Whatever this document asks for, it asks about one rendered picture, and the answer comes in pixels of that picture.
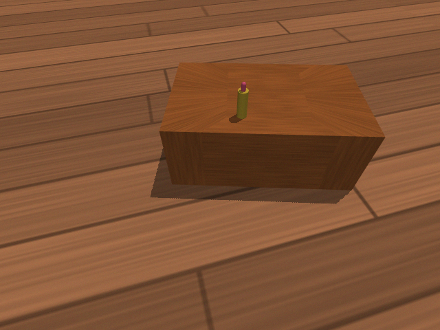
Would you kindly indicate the bottle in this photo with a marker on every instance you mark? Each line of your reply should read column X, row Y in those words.
column 242, row 101

